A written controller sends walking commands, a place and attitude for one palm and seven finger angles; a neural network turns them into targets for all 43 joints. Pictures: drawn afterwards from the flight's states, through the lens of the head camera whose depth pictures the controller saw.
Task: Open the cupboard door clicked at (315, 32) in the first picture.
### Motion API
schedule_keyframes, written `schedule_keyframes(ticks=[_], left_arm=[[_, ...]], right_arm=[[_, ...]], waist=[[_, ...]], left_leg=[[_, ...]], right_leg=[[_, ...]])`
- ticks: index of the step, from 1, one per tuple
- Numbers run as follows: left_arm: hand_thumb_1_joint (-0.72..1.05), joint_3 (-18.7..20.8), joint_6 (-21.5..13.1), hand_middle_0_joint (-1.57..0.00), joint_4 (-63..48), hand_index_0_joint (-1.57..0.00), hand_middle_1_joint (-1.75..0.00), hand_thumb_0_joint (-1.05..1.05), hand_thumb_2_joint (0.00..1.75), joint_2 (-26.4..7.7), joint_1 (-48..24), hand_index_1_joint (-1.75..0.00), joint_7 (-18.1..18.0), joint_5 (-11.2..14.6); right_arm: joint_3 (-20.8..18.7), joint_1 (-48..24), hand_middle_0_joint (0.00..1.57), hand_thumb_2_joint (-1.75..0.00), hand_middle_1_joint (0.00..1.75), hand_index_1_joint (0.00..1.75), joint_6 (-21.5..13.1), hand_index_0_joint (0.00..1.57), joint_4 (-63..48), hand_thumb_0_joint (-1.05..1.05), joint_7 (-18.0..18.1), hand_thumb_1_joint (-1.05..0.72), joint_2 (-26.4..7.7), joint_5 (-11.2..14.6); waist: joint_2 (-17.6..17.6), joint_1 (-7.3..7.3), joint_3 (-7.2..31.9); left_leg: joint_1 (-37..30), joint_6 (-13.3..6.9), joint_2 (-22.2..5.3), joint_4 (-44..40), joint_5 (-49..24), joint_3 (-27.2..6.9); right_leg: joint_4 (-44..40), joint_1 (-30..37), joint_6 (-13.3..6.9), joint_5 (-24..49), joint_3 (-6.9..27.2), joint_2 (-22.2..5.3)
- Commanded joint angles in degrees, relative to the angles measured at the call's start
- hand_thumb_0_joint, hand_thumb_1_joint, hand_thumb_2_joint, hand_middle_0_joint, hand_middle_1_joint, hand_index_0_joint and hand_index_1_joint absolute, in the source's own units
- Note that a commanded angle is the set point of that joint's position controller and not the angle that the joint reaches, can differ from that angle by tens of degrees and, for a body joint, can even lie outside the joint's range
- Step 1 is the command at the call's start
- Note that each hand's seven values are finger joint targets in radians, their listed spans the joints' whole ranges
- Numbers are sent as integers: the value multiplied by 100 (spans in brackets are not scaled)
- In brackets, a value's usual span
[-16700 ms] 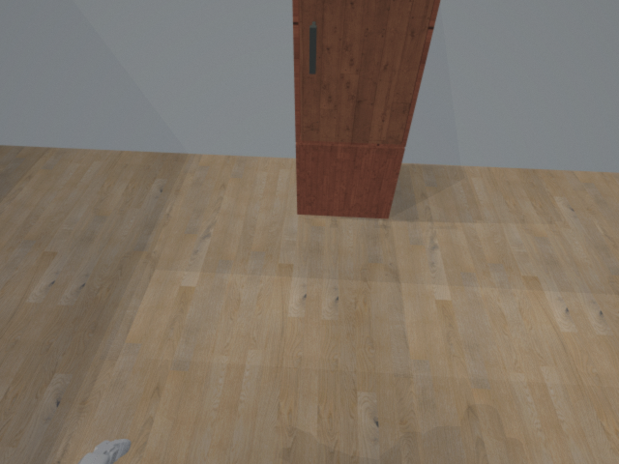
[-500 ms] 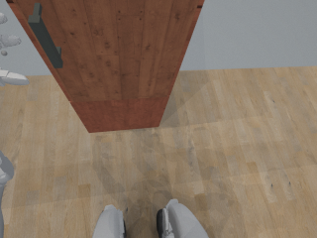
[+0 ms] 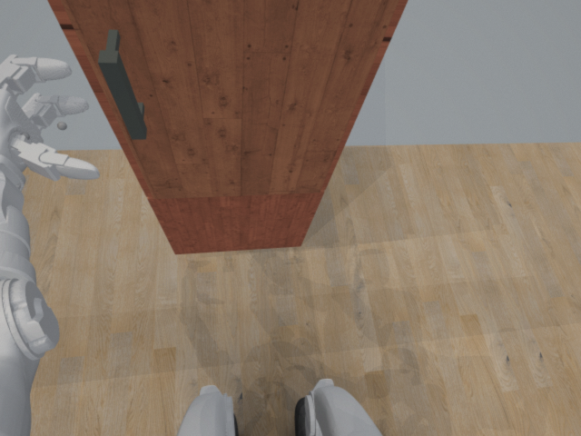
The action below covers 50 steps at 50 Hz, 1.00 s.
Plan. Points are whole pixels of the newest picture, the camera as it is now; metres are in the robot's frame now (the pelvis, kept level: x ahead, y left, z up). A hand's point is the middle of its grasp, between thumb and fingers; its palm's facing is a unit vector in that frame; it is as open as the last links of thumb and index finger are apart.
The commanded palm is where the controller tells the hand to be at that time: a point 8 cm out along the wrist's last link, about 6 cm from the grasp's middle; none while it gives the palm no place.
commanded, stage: move the hooked fingers beside the handle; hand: left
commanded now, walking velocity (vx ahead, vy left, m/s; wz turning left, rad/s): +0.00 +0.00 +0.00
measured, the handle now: (127, 89) +0.56 +0.19 +0.07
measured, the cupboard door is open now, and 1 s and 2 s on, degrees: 0 0 0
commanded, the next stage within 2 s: slide the fingers in behind the handle in 0.24 s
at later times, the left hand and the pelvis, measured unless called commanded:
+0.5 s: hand (66, 131) +0.48 +0.25 +0.07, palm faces +0.01 -1.00 -0.02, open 14.0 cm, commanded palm +0.47 +0.28 +0.07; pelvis -0.01 -0.01 +0.00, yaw +0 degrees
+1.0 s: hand (100, 125) +0.50 +0.21 +0.07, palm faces +0.02 -1.00 -0.01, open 13.9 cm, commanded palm +0.48 +0.25 +0.07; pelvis -0.01 -0.02 +0.00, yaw +0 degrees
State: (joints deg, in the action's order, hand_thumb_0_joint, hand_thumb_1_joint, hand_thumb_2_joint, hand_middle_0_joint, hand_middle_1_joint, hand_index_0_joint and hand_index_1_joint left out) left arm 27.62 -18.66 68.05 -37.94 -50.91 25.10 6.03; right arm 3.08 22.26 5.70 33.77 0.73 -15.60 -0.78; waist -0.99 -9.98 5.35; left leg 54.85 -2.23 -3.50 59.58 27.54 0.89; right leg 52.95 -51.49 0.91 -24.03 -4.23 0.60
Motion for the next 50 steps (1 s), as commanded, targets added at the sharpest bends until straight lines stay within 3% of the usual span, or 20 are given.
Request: schedule_keyframes(ticks=[1, 4, 8, 10, 12, 14, 16, 18, 19, 23, 27, 29, 33, 34, 37, 40, 41, 44, 49, 50], left_arm=[[-50, 424, -596, -30, -1582, -30, -120, 0, 30, -1891, -2350, -120, -248, 70], [-50, 513, -662, -30, -1524, -30, -120, 0, 30, -1964, -2046, -120, -298, 35], [-50, 305, -497, -30, -1035, -30, -120, 0, 30, -1807, -2157, -120, -143, 55], [-50, 236, -469, -30, -1069, -30, -120, 0, 30, -1720, -2209, -120, -58, 99], [-50, 363, -499, -30, -1146, -30, -120, 0, 30, -1901, -2181, -120, -4, 127], [-50, 290, -534, -30, -1102, -30, -120, 0, 30, -1795, -2161, -120, 27, 170], [-50, 166, -613, -30, -1232, -30, -120, 0, 30, -1621, -2380, -120, 52, 215], [-50, 324, -576, -30, -1031, -30, -120, 0, 30, -1848, -2208, -120, 43, 209], [-50, 189, -534, -30, -947, -30, -120, 0, 30, -1731, -2277, -120, 34, 196], [-50, 167, -547, -30, -1191, -30, -120, 0, 30, -1762, -2417, -120, -25, 142], [-50, 270, -559, -30, -1227, -30, -120, 0, 30, -1832, -2465, -120, -132, 171], [-50, 320, -552, -30, -1247, -30, -120, 0, 30, -1875, -2403, -120, -178, 148], [-50, 200, -499, -30, -1180, -30, -120, 0, 30, -1814, -2516, -120, -249, 68], [-50, 81, -484, -30, -1191, -30, -120, 0, 30, -1642, -2548, -120, -261, 70], [-50, 235, -552, -30, -1394, -30, -120, 0, 30, -1699, -2445, -120, -297, 106], [-50, -61, -505, -30, -1141, -30, -120, 0, 30, -1185, -2405, -120, -314, 169], [-50, -47, -494, -30, -1182, -30, -120, 0, 30, -1254, -2510, -120, -329, 160], [-50, 109, -480, -30, -1216, -30, -120, 0, 30, -1371, -2307, -120, -423, 122], [-50, 134, -570, -30, -1339, -30, -120, 0, 30, -1377, -2415, -120, -623, 29], [-50, 15, -624, -30, -1466, -30, -120, 0, 30, -1197, -2493, -120, -647, 39]], right_arm=[[-435, 1139, 20, -90, 30, 30, -73, 20, -218, 0, 89, -90, -1158, -27], [-442, 1064, 20, -90, 30, 30, -87, 20, -271, 0, 70, -90, -1155, -12], [-395, 1024, 20, -90, 30, 30, -54, 20, -235, 0, 108, -90, -1180, 35], [-394, 1049, 20, -90, 30, 30, -65, 20, -259, 0, 132, -90, -1185, 43], [-417, 1061, 20, -90, 30, 30, -71, 20, -225, 0, 156, -90, -1211, 36], [-408, 1041, 20, -90, 30, 30, -91, 20, -214, 0, 166, -90, -1198, 51], [-407, 1036, 20, -90, 30, 30, -106, 20, -158, 0, 147, -90, -1170, 37], [-406, 1024, 20, -90, 30, 30, -114, 20, -150, 0, 173, -90, -1205, 48], [-386, 1009, 20, -90, 30, 30, -120, 20, -150, 0, 180, -90, -1186, 72], [-392, 1021, 20, -90, 30, 30, -147, 20, -141, 0, 181, -90, -1176, 53], [-389, 1012, 20, -90, 30, 30, -163, 20, -140, 0, 174, -90, -1158, 57], [-390, 994, 20, -90, 30, 30, -175, 20, -170, 0, 164, -90, -1154, 63], [-375, 999, 20, -90, 30, 30, -193, 20, -160, 0, 164, -90, -1135, 64], [-382, 1018, 20, -90, 30, 30, -199, 20, -157, 0, 149, -90, -1120, 67], [-410, 1049, 20, -90, 30, 30, -211, 20, -159, 0, 135, -90, -1119, 40], [-405, 1058, 20, -90, 30, 30, -232, 20, -123, 0, 120, -90, -1096, 42], [-421, 1052, 20, -90, 30, 30, -227, 20, -97, 0, 121, -90, -1119, 46], [-430, 1068, 20, -90, 30, 30, -228, 20, -133, 0, 107, -90, -1112, 38], [-438, 1088, 20, -90, 30, 30, -226, 20, -133, 0, 72, -90, -1073, 23], [-434, 1097, 20, -90, 30, 30, -234, 20, -153, 0, 63, -90, -1049, 11]], waist=[[-1323, 56, 2979], [-1196, 125, 2925], [-925, -21, 2441], [-1049, -36, 2501], [-908, -18, 2676], [-777, -31, 2624], [-1098, -43, 2690], [-842, -32, 2594], [-774, -101, 2412], [-1169, -23, 2648], [-905, -50, 2735], [-973, 13, 2746], [-983, -60, 2575], [-942, -104, 2622], [-1149, 10, 3032], [-806, -137, 2611], [-846, -140, 2639], [-891, 5, 2820], [-762, -3, 2786], [-917, -23, 2879]], left_leg=[[-3004, 219, 25, -533, -3656, -590], [-2858, 198, 38, -557, -3459, -517], [-2394, 121, 76, -620, -2766, -469], [-2449, 94, 96, -610, -2739, -443], [-2461, 88, 82, -587, -2768, -455], [-2300, 67, 102, -579, -2624, -438], [-2506, 95, 98, -548, -2647, -454], [-2171, 52, 118, -537, -2372, -401], [-2020, 33, 128, -562, -2193, -382], [-2254, 63, 131, -550, -2370, -408], [-2063, 29, 130, -500, -2319, -370], [-1970, 28, 153, -519, -2221, -340], [-1851, 15, 146, -501, -2155, -321], [-1896, 8, 149, -505, -2192, -322], [-2231, 49, 134, -454, -2571, -345], [-2159, 31, 118, -492, -2444, -387], [-2145, 41, 111, -499, -2392, -385], [-2119, 51, 139, -511, -2419, -356], [-2044, 46, 142, -491, -2515, -365], [-2207, 55, 143, -474, -2668, -375]], right_leg=[[-248, 473, -225, 1872, 56, 302], [-282, 689, -218, 1877, 77, 313], [-352, 678, -206, 1665, 89, 308], [-352, 670, -224, 1691, 112, 305], [-361, 750, -200, 1755, 126, 302], [-364, 798, -198, 1726, 150, 298], [-346, 622, -210, 1639, 140, 300], [-375, 786, -200, 1588, 195, 290], [-404, 757, -186, 1511, 204, 280], [-358, 710, -210, 1561, 199, 262], [-349, 918, -175, 1681, 244, 270], [-347, 1015, -186, 1653, 259, 265], [-347, 944, -171, 1653, 275, 260], [-350, 958, -165, 1695, 266, 267], [-273, 964, -187, 1914, 252, 269], [-311, 722, -187, 1743, 178, 291], [-325, 715, -162, 1712, 198, 276], [-308, 890, -182, 1771, 216, 267], [-256, 953, -174, 1894, 219, 266], [-209, 884, -196, 1963, 205, 279]])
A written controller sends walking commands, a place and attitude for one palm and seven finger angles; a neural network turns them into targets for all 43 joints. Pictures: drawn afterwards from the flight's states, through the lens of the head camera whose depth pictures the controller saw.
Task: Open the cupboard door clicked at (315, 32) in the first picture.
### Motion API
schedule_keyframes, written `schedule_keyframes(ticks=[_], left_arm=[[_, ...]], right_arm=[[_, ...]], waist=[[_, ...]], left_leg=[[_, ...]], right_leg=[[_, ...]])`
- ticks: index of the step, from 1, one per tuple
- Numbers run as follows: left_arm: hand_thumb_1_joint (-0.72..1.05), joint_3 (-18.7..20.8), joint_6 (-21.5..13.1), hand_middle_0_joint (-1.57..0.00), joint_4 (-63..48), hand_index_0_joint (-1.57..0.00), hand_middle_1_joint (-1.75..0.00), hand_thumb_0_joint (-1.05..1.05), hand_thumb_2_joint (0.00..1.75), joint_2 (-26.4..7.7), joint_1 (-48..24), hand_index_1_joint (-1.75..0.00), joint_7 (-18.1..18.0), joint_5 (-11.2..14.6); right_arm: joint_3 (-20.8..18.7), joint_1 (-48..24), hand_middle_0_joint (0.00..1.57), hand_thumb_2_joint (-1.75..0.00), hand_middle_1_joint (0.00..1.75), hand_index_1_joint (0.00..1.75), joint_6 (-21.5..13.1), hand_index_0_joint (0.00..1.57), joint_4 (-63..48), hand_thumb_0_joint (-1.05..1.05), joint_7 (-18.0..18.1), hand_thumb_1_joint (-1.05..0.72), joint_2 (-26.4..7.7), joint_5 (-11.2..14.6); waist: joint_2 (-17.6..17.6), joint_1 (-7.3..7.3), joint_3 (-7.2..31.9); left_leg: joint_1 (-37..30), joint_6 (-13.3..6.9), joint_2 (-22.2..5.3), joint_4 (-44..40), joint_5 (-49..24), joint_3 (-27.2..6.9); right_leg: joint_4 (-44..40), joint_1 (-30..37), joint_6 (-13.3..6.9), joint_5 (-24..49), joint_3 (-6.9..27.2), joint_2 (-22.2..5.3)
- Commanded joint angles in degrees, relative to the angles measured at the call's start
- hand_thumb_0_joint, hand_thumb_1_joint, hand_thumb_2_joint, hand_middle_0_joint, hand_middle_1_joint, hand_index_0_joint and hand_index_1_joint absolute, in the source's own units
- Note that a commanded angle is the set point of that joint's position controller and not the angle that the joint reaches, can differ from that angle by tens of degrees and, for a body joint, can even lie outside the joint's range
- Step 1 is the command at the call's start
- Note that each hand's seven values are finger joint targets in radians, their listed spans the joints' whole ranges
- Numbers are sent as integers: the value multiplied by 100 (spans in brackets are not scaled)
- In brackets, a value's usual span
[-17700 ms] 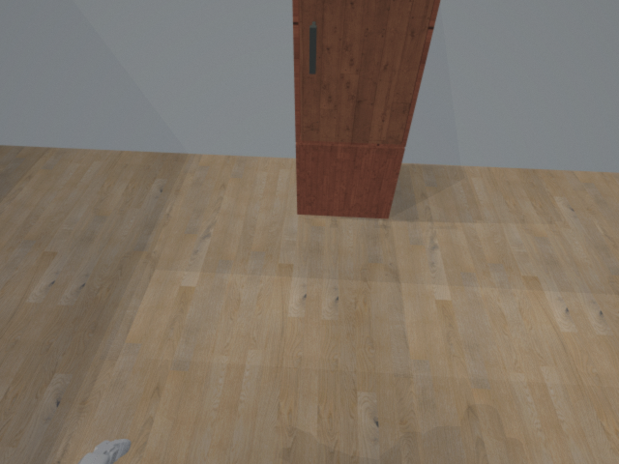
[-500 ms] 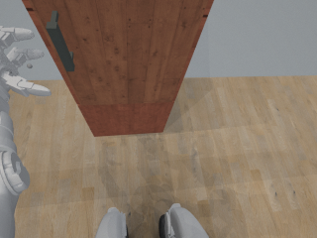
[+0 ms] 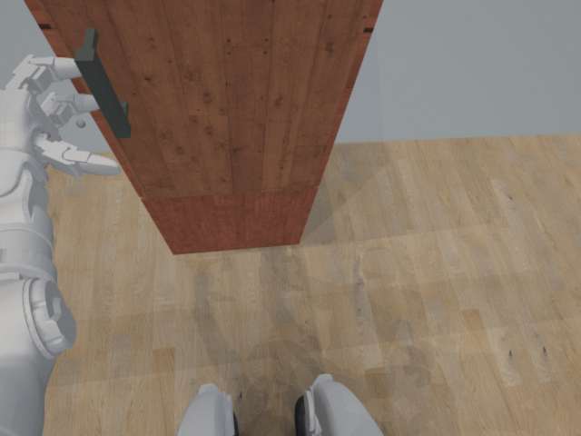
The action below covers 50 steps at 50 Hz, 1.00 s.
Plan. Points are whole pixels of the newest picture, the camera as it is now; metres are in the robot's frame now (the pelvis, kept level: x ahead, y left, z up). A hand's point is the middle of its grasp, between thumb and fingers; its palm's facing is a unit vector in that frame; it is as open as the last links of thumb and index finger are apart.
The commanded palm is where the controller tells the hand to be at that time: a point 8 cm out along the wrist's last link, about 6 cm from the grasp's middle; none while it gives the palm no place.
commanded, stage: slide the fingers in behind the handle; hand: left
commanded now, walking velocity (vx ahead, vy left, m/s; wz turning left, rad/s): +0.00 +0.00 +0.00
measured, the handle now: (108, 87) +0.56 +0.20 +0.07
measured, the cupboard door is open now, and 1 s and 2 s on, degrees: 0 0 2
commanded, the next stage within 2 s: close the thumb around the handle in 0.94 s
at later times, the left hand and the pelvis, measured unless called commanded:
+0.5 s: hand (105, 122) +0.51 +0.20 +0.07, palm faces +0.03 -1.00 -0.01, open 13.9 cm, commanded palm +0.48 +0.24 +0.07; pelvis +0.00 +0.00 +0.00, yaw +0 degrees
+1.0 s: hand (110, 124) +0.50 +0.19 +0.07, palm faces +0.04 -1.00 -0.02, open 13.9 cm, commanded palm +0.48 +0.24 +0.07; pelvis +0.00 -0.01 +0.00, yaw +0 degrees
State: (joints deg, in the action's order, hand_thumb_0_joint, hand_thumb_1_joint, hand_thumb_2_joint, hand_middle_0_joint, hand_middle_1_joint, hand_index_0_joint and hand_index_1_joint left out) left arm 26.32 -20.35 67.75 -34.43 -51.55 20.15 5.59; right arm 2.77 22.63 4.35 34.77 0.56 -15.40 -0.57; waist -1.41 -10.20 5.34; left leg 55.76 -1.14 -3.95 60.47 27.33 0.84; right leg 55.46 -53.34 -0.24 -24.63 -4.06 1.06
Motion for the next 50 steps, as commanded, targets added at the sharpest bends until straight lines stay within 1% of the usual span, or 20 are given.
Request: schedule_keyframes(ticks=[1, 4, 6, 10, 13, 16, 19, 21, 24, 26, 30, 31, 32, 34, 39, 41, 42, 44, 48, 50], left_arm=[[-50, 73, -480, -30, -1469, -30, -120, 0, 30, -1415, -2456, -120, -177, 80], [-50, 63, -491, -30, -1426, -30, -120, 0, 30, -1358, -2438, -120, -266, 68], [-50, 79, -510, -30, -1579, -30, -120, 0, 30, -1294, -2385, -120, -302, 92], [-50, -77, -428, -30, -1473, -30, -120, 0, 30, -1005, -2172, -120, -357, 97], [-50, 73, -415, -30, -1464, -30, -120, 0, 30, -1217, -2179, -120, -434, 76], [-50, -113, -482, -30, -1502, -30, -120, 0, 30, -911, -2224, -120, -492, 70], [-50, -114, -541, -30, -1437, -30, -120, 0, 30, -910, -2295, -120, -539, 44], [-50, -106, -601, -30, -1554, -30, -120, 0, 30, -901, -2337, -120, -554, 48], [-50, -321, -552, -30, -1388, -30, -120, 0, 30, -610, -2309, -120, -556, 50], [-50, -290, -521, -30, -1246, -30, -120, 0, 30, -682, -2387, -120, -577, 38], [-50, -82, -608, -30, -1512, -30, -120, 0, 30, -975, -2639, -120, -672, -12], [-50, -76, -651, -30, -1619, -30, -120, 0, 30, -994, -2677, -120, -696, -26], [-50, -49, -691, -30, -1697, -30, -120, 0, 30, -963, -2594, -120, -724, -6], [-50, -40, -686, -30, -1518, -30, -120, 0, 30, -952, -2437, -120, -732, 0], [-50, -119, -518, -30, -1231, -30, -120, 0, 30, -904, -2294, -120, -666, -27], [-50, -123, -536, -30, -1348, -30, -120, 0, 30, -898, -2352, -120, -632, -13], [-50, -226, -518, -30, -1319, -30, -120, 0, 30, -725, -2307, -120, -609, 22], [-50, -91, -541, -30, -1268, -30, -120, 0, 30, -918, -2392, -120, -603, 43], [-50, -241, -629, -30, -1330, -30, -120, 0, 30, -735, -2456, -120, -605, 54], [-50, -116, -666, -30, -1385, -30, -120, 0, 30, -895, -2454, -120, -626, 23]], right_arm=[[-425, 1036, 20, -90, 30, 30, -104, 20, -229, 0, 66, -90, -1055, -10], [-429, 1032, 20, -90, 30, 30, -108, 20, -201, 0, 47, -90, -1060, -11], [-450, 1056, 20, -90, 30, 30, -102, 20, -211, 0, 33, -90, -1046, -16], [-453, 1052, 20, -90, 30, 30, -86, 20, -225, 0, 11, -90, -1017, -9], [-451, 1026, 20, -90, 30, 30, -73, 20, -228, 0, 15, -90, -1033, 2], [-454, 1002, 20, -90, 30, 30, -99, 20, -225, 0, 1, -90, -977, -10], [-470, 1004, 20, -90, 30, 30, -116, 20, -184, 0, -5, -90, -990, -15], [-473, 1009, 20, -90, 30, 30, -127, 20, -185, 0, -8, -90, -986, -24], [-470, 951, 20, -90, 30, 30, -142, 20, -164, 0, -20, -90, -962, -13], [-452, 956, 20, -90, 30, 30, -135, 20, -155, 0, -9, -90, -981, -6], [-462, 995, 20, -90, 30, 30, -168, 20, -163, 0, 8, -90, -995, -29], [-465, 970, 20, -90, 30, 30, -171, 20, -159, 0, 8, -90, -977, -35], [-463, 983, 20, -90, 30, 30, -182, 20, -164, 0, -4, -90, -962, -43], [-457, 946, 20, -90, 30, 30, -184, 20, -160, 0, -9, -90, -965, -32], [-446, 965, 20, -90, 30, 30, -156, 20, -191, 0, -1, -90, -988, -3], [-454, 982, 20, -90, 30, 30, -153, 20, -200, 0, 5, -90, -981, -7], [-457, 952, 20, -90, 30, 30, -159, 20, -202, 0, 1, -90, -965, -2], [-458, 963, 20, -90, 30, 30, -171, 20, -165, 0, 24, -90, -991, 0], [-451, 931, 20, -90, 30, 30, -205, 20, -147, 0, 24, -90, -972, -4], [-465, 984, 20, -90, 30, 30, -213, 20, -134, 0, 29, -90, -990, -18]], waist=[[-942, -19, 2914], [-857, -12, 2805], [-967, 34, 3056], [-768, 9, 2846], [-627, 31, 2737], [-744, 8, 2762], [-607, -16, 2694], [-732, 10, 2949], [-710, -55, 2717], [-557, -75, 2563], [-732, -11, 2897], [-924, 6, 3054], [-823, 45, 3168], [-598, 24, 2996], [-528, 9, 2742], [-634, 25, 2889], [-584, -7, 2844], [-404, -31, 2695], [-639, -40, 2672], [-563, 3, 2805]], left_leg=[[-2426, -32, 176, -560, -2643, -380], [-2381, -26, 173, -590, -2540, -395], [-2598, -11, 178, -576, -2862, -393], [-2482, -32, 195, -596, -2882, -359], [-2238, -45, 208, -632, -2687, -316], [-2319, -37, 219, -613, -2733, -300], [-2252, -34, 223, -610, -2564, -314], [-2407, -24, 221, -596, -2733, -339], [-2271, -28, 234, -598, -2511, -293], [-2077, -52, 245, -601, -2329, -293], [-2265, -45, 248, -561, -2483, -348], [-2390, -26, 242, -546, -2612, -337], [-2459, -20, 241, -543, -2745, -352], [-2208, -36, 246, -532, -2566, -310], [-1974, -60, 271, -618, -2298, -255], [-2143, -54, 262, -609, -2493, -279], [-2082, -64, 271, -584, -2413, -236], [-1918, -73, 261, -601, -2205, -250], [-2032, -57, 262, -606, -2149, -259], [-2072, -67, 261, -579, -2275, -294]], right_leg=[[-478, 944, -68, 1960, 173, 230], [-501, 943, -72, 1851, 159, 228], [-464, 1026, -81, 2089, 153, 233], [-505, 1091, -81, 2187, 147, 238], [-527, 1262, -61, 2204, 184, 223], [-518, 1193, -63, 2242, 187, 214], [-519, 1180, -63, 2119, 191, 215], [-467, 1204, -74, 2206, 188, 212], [-516, 1114, -60, 2101, 196, 199], [-523, 1108, -57, 1995, 209, 197], [-445, 1127, -83, 2037, 214, 192], [-435, 1131, -74, 2121, 233, 183], [-416, 1221, -75, 2222, 212, 191], [-439, 1303, -56, 2202, 236, 191], [-511, 1365, -52, 2104, 250, 186], [-490, 1351, -63, 2216, 243, 188], [-521, 1347, -48, 2210, 263, 192], [-554, 1364, -42, 2071, 276, 190], [-541, 1175, -56, 1922, 258, 182], [-487, 1248, -69, 2016, 258, 189]])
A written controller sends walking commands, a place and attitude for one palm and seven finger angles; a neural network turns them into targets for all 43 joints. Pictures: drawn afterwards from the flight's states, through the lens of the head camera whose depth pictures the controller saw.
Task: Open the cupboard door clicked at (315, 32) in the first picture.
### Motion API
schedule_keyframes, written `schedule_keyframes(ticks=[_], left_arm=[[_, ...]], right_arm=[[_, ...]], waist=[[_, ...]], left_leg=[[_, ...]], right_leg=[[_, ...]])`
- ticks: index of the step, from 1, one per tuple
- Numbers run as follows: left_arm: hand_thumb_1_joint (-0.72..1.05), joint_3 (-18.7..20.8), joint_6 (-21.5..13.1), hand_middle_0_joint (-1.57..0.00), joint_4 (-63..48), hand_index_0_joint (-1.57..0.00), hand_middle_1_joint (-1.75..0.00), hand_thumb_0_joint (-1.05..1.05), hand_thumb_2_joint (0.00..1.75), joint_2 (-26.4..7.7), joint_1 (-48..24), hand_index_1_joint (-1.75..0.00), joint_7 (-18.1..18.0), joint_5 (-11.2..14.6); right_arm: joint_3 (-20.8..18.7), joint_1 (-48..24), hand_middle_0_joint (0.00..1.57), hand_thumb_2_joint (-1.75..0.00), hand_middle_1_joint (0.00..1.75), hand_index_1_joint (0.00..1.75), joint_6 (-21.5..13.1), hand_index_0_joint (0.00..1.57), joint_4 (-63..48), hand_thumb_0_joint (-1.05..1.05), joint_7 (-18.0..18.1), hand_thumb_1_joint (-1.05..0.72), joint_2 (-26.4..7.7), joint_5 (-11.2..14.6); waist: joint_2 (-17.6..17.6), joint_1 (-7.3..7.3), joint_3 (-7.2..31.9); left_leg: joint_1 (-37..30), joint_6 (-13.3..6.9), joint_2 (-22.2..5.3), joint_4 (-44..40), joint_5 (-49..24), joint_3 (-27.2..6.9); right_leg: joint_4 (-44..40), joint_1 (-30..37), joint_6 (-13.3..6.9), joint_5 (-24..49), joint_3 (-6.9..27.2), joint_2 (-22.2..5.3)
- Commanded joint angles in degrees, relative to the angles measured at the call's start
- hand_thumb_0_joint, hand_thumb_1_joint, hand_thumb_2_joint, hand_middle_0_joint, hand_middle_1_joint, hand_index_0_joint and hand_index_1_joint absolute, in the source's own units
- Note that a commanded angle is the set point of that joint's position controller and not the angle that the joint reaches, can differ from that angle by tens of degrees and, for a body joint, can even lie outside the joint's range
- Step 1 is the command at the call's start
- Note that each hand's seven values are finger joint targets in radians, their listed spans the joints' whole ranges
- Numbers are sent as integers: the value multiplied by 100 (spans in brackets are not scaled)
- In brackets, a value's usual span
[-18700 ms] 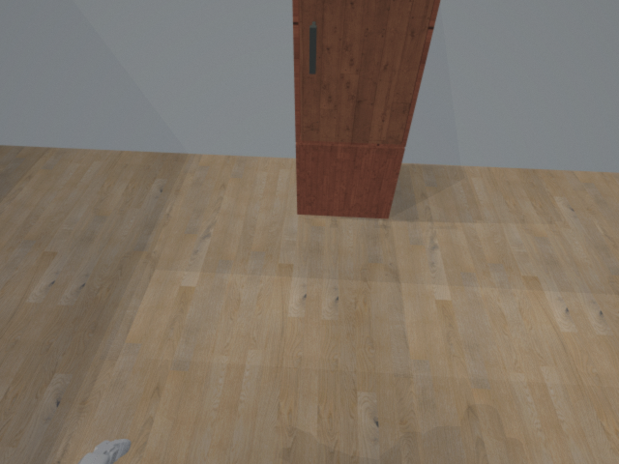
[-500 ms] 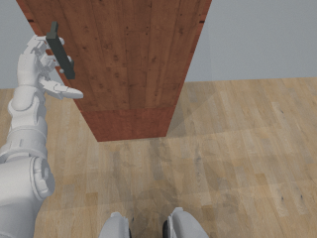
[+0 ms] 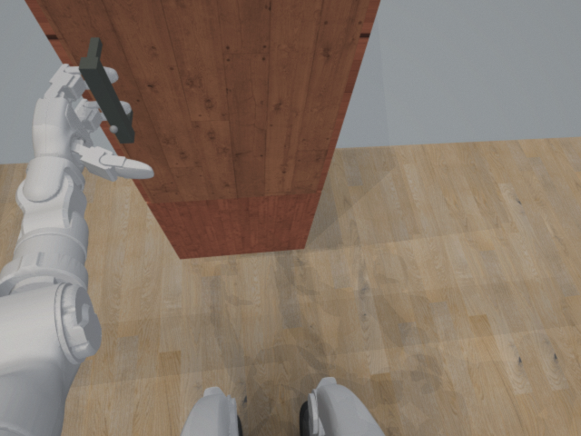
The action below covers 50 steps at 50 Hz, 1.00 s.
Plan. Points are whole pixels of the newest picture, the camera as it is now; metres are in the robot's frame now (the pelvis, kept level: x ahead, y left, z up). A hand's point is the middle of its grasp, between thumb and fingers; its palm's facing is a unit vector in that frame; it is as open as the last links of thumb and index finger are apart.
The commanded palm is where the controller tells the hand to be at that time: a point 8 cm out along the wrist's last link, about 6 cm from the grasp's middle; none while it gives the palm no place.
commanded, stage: close the thumb around the handle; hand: left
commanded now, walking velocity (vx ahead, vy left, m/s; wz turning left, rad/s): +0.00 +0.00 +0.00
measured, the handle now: (112, 94) +0.57 +0.20 +0.07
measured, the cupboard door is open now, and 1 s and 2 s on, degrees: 0 2 45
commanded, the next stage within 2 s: pull the door open along its arc in 0.74 s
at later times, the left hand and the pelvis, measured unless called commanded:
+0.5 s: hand (117, 128) +0.51 +0.19 +0.07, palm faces +0.03 -1.00 -0.03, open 8.3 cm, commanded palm +0.48 +0.23 +0.07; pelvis +0.00 +0.00 +0.00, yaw +0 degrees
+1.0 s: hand (123, 135) +0.50 +0.18 +0.07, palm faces +0.03 -1.00 -0.02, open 6.2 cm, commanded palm +0.45 +0.23 +0.07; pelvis +0.01 +0.00 +0.00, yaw +0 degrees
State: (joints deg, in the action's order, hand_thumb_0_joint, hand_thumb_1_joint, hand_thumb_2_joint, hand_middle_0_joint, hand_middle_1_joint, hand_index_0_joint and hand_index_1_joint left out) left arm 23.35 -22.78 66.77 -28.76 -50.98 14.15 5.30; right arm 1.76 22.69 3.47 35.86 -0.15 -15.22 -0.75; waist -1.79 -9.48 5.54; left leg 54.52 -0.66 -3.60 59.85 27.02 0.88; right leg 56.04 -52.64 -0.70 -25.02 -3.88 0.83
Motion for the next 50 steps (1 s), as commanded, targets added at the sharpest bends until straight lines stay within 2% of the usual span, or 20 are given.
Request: schedule_keyframes(ticks=[1, 3, 5, 9, 12, 15, 16, 17, 19, 22, 25, 27, 30, 31, 34, 36, 38, 40, 43, 50], left_arm=[[-50, 140, -437, -30, -1351, -30, -120, 0, 30, -1434, -2568, -120, -34, 44], [-44, -65, -423, -30, -1316, -30, -121, 0, 32, -1114, -2454, -121, -34, 48], [-33, -63, -380, -31, -1117, -31, -122, 0, 37, -1125, -2520, -122, -68, 45], [-11, 74, -350, -33, -1214, -33, -124, 0, 47, -1327, -2715, -124, -172, 17], [6, 299, -450, -34, -1345, -34, -126, 0, 54, -1608, -2554, -126, -197, -24], [23, 105, -463, -35, -1262, -35, -128, 0, 61, -1335, -2435, -128, -147, -1], [28, 192, -438, -36, -1191, -36, -128, 0, 64, -1469, -2410, -128, -149, -17], [34, 37, -395, -36, -1175, -36, -129, 0, 66, -1297, -2494, -129, -128, -11], [45, 55, -335, -37, -1176, -37, -130, 0, 71, -1291, -2463, -130, -109, 15], [62, 85, -396, -38, -1388, -38, -132, 0, 78, -1300, -2548, -132, -116, 55], [79, -36, -470, -39, -1516, -39, -134, 0, 85, -1067, -2446, -134, -136, 94], [90, 91, -503, -40, -1573, -40, -135, 0, 90, -1205, -2269, -135, -152, 98], [90, 2, -559, -40, -1765, -40, -135, 0, 90, -1084, -2165, -135, -176, 103], [90, -151, -551, -40, -1734, -40, -135, 0, 90, -910, -2225, -135, -178, 92], [90, -136, -538, -40, -1634, -40, -135, 0, 90, -887, -2264, -135, -242, 84], [90, 174, -550, -40, -1497, -40, -135, 0, 90, -1266, -2238, -135, -293, 58], [90, 18, -555, -40, -1545, -40, -135, 0, 90, -1087, -2225, -135, -276, 32], [90, 127, -603, -40, -1630, -40, -135, 0, 90, -1224, -2170, -135, -264, 34], [90, -90, -588, -40, -1646, -40, -135, 0, 90, -955, -2339, -135, -225, 87], [90, -40, -533, -40, -2031, -40, -135, 0, 90, -791, -1111, -135, -128, 268]], right_arm=[[-364, 968, 20, -90, 30, 30, -123, 20, -243, 0, 95, -90, -1001, 1], [-370, 939, 20, -90, 30, 30, -135, 20, -254, 0, 70, -90, -969, 7], [-357, 960, 20, -90, 30, 30, -131, 20, -215, 0, 76, -90, -992, 2], [-360, 933, 20, -90, 30, 30, -156, 20, -223, 0, 91, -90, -1007, -1], [-361, 952, 20, -90, 30, 30, -150, 20, -253, 0, 92, -90, -1009, -14], [-338, 935, 20, -90, 30, 30, -154, 20, -282, 0, 65, -90, -978, -22], [-348, 943, 20, -90, 30, 30, -135, 20, -266, 0, 73, -90, -1008, -7], [-351, 926, 20, -90, 30, 30, -126, 20, -256, 0, 77, -90, -993, 4], [-363, 938, 20, -90, 30, 30, -124, 20, -284, 0, 79, -90, -1009, 11], [-369, 956, 20, -90, 30, 30, -135, 20, -269, 0, 79, -90, -1004, 1], [-388, 964, 20, -90, 30, 30, -145, 20, -252, 0, 61, -90, -983, -20], [-396, 936, 20, -90, 30, 30, -137, 20, -252, 0, 43, -90, -984, -9], [-407, 925, 20, -90, 30, 30, -131, 20, -287, 0, 29, -90, -968, -8], [-401, 888, 20, -90, 30, 30, -127, 20, -254, 0, 21, -90, -937, 6], [-422, 891, 20, -90, 30, 30, -121, 20, -213, 0, 13, -90, -955, 4], [-420, 920, 20, -90, 30, 30, -113, 20, -190, 0, 50, -90, -986, -4], [-401, 889, 20, -90, 30, 30, -117, 20, -220, 0, 40, -90, -942, 4], [-408, 894, 20, -90, 30, 30, -122, 20, -232, 0, 45, -90, -954, -8], [-395, 830, 20, -90, 30, 30, -133, 20, -219, 0, 39, -90, -917, 0], [-434, 734, 20, -90, 30, 30, -120, 20, -458, 0, 0, -90, -909, 42]], waist=[[-700, -59, 2877], [-718, -72, 2846], [-548, -148, 2555], [-556, -126, 2681], [-670, -3, 3002], [-615, -47, 2833], [-502, -33, 2808], [-518, -118, 2734], [-443, -100, 2727], [-696, -39, 2889], [-613, -69, 2956], [-652, 21, 3048], [-689, 68, 3088], [-784, 4, 2978], [-542, -33, 2771], [-383, 16, 2785], [-590, 26, 2797], [-549, 73, 2888], [-554, -29, 2833], [-398, 282, 3074]], left_leg=[[-2046, -93, 230, -534, -2288, -297], [-2163, -76, 223, -537, -2328, -316], [-2015, -104, 216, -542, -2152, -324], [-1892, -111, 241, -555, -1974, -294], [-2040, -92, 241, -509, -2333, -310], [-1986, -104, 238, -512, -2343, -286], [-1928, -90, 224, -522, -2266, -304], [-1940, -101, 224, -537, -2238, -287], [-1871, -107, 236, -555, -2130, -274], [-2172, -75, 223, -559, -2383, -323], [-2385, -70, 199, -537, -2658, -348], [-2344, -58, 210, -553, -2675, -315], [-2474, -51, 214, -579, -2871, -332], [-2509, -41, 201, -582, -2852, -321], [-2360, -54, 217, -617, -2563, -319], [-2124, -79, 234, -609, -2510, -291], [-2197, -69, 250, -624, -2591, -275], [-2230, -78, 246, -596, -2703, -275], [-2176, -74, 251, -580, -2586, -245], [-2262, -84, 284, -714, -2857, -166]], right_leg=[[-541, 1147, -19, 2056, 238, 200], [-549, 1018, -29, 1993, 193, 210], [-588, 906, -25, 1849, 187, 218], [-608, 1041, -4, 1779, 239, 194], [-506, 1195, -23, 2069, 241, 193], [-516, 1179, -26, 2121, 226, 212], [-513, 1166, -19, 2047, 215, 203], [-547, 1124, -3, 2050, 221, 207], [-580, 1179, -2, 1995, 233, 207], [-550, 1090, -26, 2059, 202, 209], [-532, 1044, -33, 2193, 162, 229], [-541, 1207, -27, 2283, 184, 224], [-530, 1268, -52, 2391, 174, 233], [-546, 1130, -37, 2356, 161, 229], [-609, 1131, -23, 2185, 162, 234], [-581, 1347, -13, 2314, 213, 212], [-567, 1341, -29, 2377, 208, 207], [-536, 1426, -39, 2463, 222, 209], [-574, 1378, -6, 2456, 234, 199], [-605, 1908, -44, 2808, 230, 209]])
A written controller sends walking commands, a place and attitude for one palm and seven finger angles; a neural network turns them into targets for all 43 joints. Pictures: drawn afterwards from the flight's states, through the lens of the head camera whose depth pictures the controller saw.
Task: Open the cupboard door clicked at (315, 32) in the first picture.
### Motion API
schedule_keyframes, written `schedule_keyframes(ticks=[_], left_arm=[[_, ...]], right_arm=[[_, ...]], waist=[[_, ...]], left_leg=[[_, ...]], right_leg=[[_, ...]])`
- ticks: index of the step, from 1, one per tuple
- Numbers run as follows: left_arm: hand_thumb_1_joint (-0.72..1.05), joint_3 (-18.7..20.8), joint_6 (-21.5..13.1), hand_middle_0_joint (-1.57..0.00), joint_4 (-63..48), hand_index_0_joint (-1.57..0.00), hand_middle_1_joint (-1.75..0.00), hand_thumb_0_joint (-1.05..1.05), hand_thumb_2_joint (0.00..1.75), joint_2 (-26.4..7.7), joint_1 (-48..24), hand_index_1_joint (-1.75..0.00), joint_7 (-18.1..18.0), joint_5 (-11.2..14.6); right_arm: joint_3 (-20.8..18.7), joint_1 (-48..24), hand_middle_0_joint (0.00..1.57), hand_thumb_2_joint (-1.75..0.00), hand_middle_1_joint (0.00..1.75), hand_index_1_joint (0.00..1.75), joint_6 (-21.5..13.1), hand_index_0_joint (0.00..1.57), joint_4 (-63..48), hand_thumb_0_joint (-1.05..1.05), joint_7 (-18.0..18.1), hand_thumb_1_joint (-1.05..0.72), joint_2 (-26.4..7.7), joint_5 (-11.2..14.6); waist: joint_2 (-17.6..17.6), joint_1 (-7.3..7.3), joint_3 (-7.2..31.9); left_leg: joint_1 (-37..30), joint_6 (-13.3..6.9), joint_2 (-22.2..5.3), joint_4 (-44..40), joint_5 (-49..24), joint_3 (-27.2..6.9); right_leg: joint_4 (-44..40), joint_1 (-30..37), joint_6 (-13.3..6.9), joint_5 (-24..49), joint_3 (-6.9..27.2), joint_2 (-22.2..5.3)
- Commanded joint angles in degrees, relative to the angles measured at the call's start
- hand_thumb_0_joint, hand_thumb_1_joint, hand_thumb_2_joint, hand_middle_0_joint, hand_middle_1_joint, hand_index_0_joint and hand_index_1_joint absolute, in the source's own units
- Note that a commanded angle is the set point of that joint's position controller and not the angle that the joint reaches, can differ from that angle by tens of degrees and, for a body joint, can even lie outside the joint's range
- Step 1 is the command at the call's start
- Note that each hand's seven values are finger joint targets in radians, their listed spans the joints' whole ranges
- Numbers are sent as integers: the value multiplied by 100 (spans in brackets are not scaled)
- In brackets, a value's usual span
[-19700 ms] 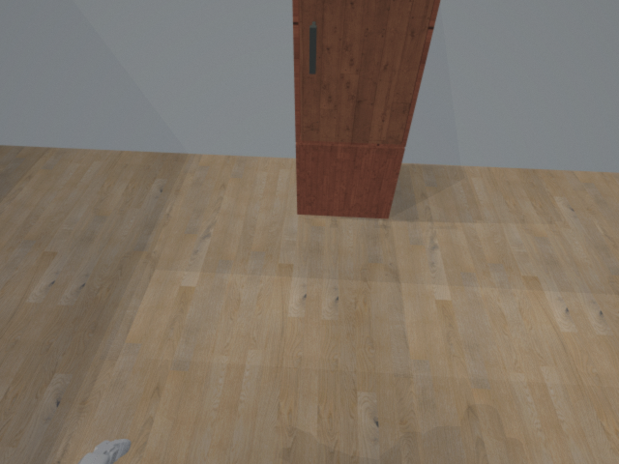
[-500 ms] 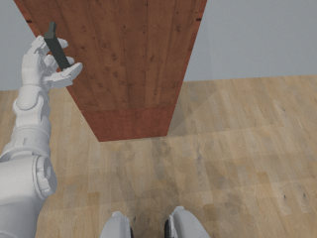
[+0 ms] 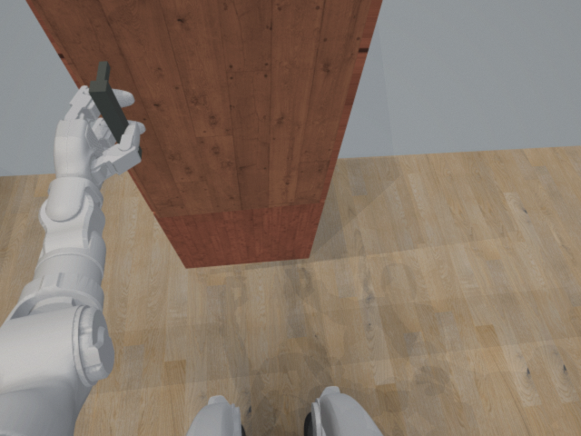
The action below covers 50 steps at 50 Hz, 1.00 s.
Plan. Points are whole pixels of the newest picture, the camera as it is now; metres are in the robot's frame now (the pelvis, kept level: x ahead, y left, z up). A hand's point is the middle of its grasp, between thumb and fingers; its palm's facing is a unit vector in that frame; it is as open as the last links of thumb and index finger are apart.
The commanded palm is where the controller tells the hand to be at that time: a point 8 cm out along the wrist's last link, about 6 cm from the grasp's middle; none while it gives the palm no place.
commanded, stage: pull the door open along its arc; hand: left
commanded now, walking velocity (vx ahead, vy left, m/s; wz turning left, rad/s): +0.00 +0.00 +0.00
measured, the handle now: (120, 114) +0.55 +0.21 +0.07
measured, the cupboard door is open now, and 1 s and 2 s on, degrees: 2 45 47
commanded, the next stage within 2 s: open thumb and fingers to let go in 0.80 s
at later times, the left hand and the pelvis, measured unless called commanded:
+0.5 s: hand (181, 230) +0.36 +0.11 +0.07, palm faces +0.37 -0.92 +0.10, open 6.2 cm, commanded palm +0.30 +0.14 +0.07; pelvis +0.01 +0.00 +0.01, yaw +2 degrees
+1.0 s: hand (247, 283) +0.29 +0.04 +0.07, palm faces +0.39 -0.92 -0.04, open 6.2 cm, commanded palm +0.24 +0.08 +0.07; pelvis +0.00 -0.05 +0.01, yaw +5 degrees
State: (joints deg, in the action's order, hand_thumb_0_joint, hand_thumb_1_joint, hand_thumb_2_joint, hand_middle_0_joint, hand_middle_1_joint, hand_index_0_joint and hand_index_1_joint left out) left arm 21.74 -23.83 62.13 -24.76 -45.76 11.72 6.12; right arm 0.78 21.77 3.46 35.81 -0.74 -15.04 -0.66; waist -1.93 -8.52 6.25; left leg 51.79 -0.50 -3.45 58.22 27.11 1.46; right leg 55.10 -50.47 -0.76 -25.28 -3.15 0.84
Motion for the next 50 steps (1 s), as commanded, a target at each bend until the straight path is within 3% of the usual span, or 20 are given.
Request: schedule_keyframes(ticks=[1, 4, 7, 10, 12, 13, 14, 15, 16, 19, 24, 25, 30, 32, 35, 36, 40, 44, 45, 50], left_arm=[[90, 69, -399, -40, -1674, -40, -135, 0, 90, -1092, -1390, -135, 130, 215], [90, -11, -321, -40, -2236, -40, -135, 0, 90, -843, -715, -135, 116, 341], [90, -286, -238, -40, -2703, -40, -135, 0, 90, -369, 55, -135, 73, 477], [90, -574, -245, -40, -3563, -40, -135, 0, 90, 13, 811, -135, -49, 539], [90, -837, -211, -40, -3862, -40, -135, 0, 90, 326, 1215, -135, -161, 524], [90, -150, -136, -40, -4095, -40, -135, 0, 90, 573, 1230, -135, -1013, 885], [90, -739, -65, -40, -4298, -40, -135, 0, 90, 1096, 1556, -135, -1436, 683], [90, -945, -47, -40, -4525, -40, -135, 0, 90, 1325, 1684, -135, -1733, 585], [90, -1066, -18, -40, -4497, -40, -135, 0, 90, 1542, 1920, -135, -1989, 475], [90, -1506, -40, -40, -5171, -40, -135, 0, 90, 2046, 1988, -135, -2862, 40], [90, -2577, 181, -40, -5777, -40, -135, 0, 90, 3074, 2619, -135, -4175, -938], [90, -2762, 262, -40, -5827, -40, -135, 0, 90, 3176, 2637, -135, -4386, -1157], [90, -3659, 574, -40, -6294, -40, -135, 0, 90, 3689, 2919, -135, -4609, -1677], [90, -3945, 639, -40, -6450, -40, -135, 0, 90, 3965, 3149, -135, -4588, -1552], [90, -4105, 737, -40, -6550, -40, -135, 0, 90, 4099, 3600, -135, -4542, -1354], [90, -4156, 757, -40, -6679, -40, -135, 0, 90, 4158, 3717, -135, -4537, -1297], [90, -3980, 897, -40, -7077, -40, -135, 0, 90, 3918, 5013, -135, -4442, -1206], [90, -3693, 934, -40, -6899, -40, -135, 0, 90, 3708, 4251, -135, -4583, -1198], [90, -3480, 907, -40, -6757, -40, -135, 0, 90, 3448, 3717, -135, -4660, -1241], [55, -3353, 770, -38, -6582, -38, -131, 0, 75, 3434, 3977, -131, -4610, -1205]], right_arm=[[-341, 765, 20, -90, 30, 30, -115, 20, -490, 0, 49, -90, -906, 64], [-373, 644, 20, -90, 30, 30, -112, 20, -649, 0, 19, -90, -866, 104], [-378, 456, 20, -90, 30, 30, -147, 20, -758, 0, -19, -90, -805, 151], [-409, 303, 20, -90, 30, 30, -223, 20, -898, 0, -55, -90, -755, 180], [-407, 183, 20, -90, 30, 30, -269, 20, -908, 0, -82, -90, -705, 193], [-428, -8, 20, -90, 30, 30, -322, 20, -901, 0, -89, -90, -544, 148], [-403, -96, 20, -90, 30, 30, -393, 20, -940, 0, -146, -90, -531, 110], [-413, -145, 20, -90, 30, 30, -447, 20, -961, 0, -170, -90, -514, 110], [-412, -194, 20, -90, 30, 30, -479, 20, -927, 0, -195, -90, -499, 74], [-423, -359, 20, -90, 30, 30, -529, 20, -941, 0, -253, -90, -420, -73], [-420, -730, 20, -90, 30, 30, -567, 20, -1024, 0, -366, -90, -258, -277], [-423, -764, 20, -90, 30, 30, -558, 20, -1015, 0, -371, -90, -255, -311], [-404, -1077, 20, -90, 30, 30, -535, 20, -1149, 0, -259, -90, -159, -362], [-353, -1295, 20, -90, 30, 30, -555, 20, -1200, 0, -213, -90, -79, -305], [-292, -1482, 20, -90, 30, 30, -619, 20, -1241, 0, -150, -90, -51, -261], [-265, -1561, 20, -90, 30, 30, -643, 20, -1250, 0, -147, -90, -14, -256], [-198, -1651, 20, -90, 30, 30, -654, 20, -1376, 0, -137, -90, 48, -241], [-133, -1684, 20, -90, 30, 30, -665, 20, -1246, 0, -35, -90, 70, -301], [-111, -1724, 20, -90, 30, 30, -658, 20, -1140, 0, 21, -90, 43, -305], [-175, -1669, 20, -90, 30, 30, -688, 20, -1123, 0, 75, -90, 66, -354]], waist=[[-378, 221, 2990], [-169, 347, 2989], [-170, 416, 2629], [-243, 527, 2606], [-178, 520, 2291], [-28, 906, 2084], [-79, 752, 2026], [162, 684, 1885], [187, 704, 1764], [90, 723, 1993], [80, 757, 1934], [290, 685, 1934], [527, 582, 1801], [464, 597, 1680], [637, 648, 1471], [464, 684, 1495], [598, 902, 1496], [673, 752, 1008], [761, 692, 831], [801, 817, 1274]], left_leg=[[-1982, -95, 269, -585, -2890, -203], [-1956, -113, 290, -710, -2891, -125], [-1917, -115, 292, -836, -2841, -55], [-2149, -113, 287, -899, -3079, -22], [-2201, -84, 258, -966, -3044, -41], [-1938, -13, 289, -1035, -2865, -1], [-2002, 16, 288, -1060, -2716, -16], [-2022, 21, 258, -1046, -2665, -72], [-1988, 50, 258, -1072, -2571, -84], [-2149, 78, 253, -1021, -2641, -94], [-2164, 91, 250, -970, -2558, -145], [-2146, 73, 241, -954, -2479, -179], [-2106, 13, 266, -967, -1955, -177], [-2153, -1, 295, -992, -1744, -170], [-2097, -10, 337, -1035, -1528, -211], [-2136, -14, 362, -1035, -1508, -189], [-2108, 11, 427, -1090, -1583, -170], [-1850, 31, 483, -950, -1183, -197], [-1743, 19, 491, -913, -1065, -243], [-1675, 44, 520, -878, -1142, -225]], right_leg=[[-524, 1747, -30, 2901, 152, 199], [-615, 2088, -22, 3084, 151, 193], [-700, 2150, -27, 3111, 123, 179], [-717, 2247, -42, 3214, 114, 165], [-748, 2111, -30, 3083, 56, 148], [-836, 2149, -10, 2871, -36, 162], [-797, 2056, 3, 2657, -80, 157], [-810, 1965, 2, 2509, -128, 158], [-787, 1908, -5, 2407, -153, 141], [-657, 1935, -29, 2390, -148, 89], [-562, 1833, -74, 2185, -182, 27], [-586, 1812, -79, 2121, -187, 34], [-762, 1950, -119, 1938, -110, -26], [-857, 1996, -125, 1779, -98, -42], [-1019, 2126, -118, 1600, -60, -59], [-1026, 2141, -114, 1605, -38, -76], [-1160, 2586, -84, 1982, 54, -142], [-1384, 2238, 36, 1598, 305, -277], [-1485, 2113, 46, 1318, 414, -309], [-1464, 2431, 103, 1680, 644, -418]])
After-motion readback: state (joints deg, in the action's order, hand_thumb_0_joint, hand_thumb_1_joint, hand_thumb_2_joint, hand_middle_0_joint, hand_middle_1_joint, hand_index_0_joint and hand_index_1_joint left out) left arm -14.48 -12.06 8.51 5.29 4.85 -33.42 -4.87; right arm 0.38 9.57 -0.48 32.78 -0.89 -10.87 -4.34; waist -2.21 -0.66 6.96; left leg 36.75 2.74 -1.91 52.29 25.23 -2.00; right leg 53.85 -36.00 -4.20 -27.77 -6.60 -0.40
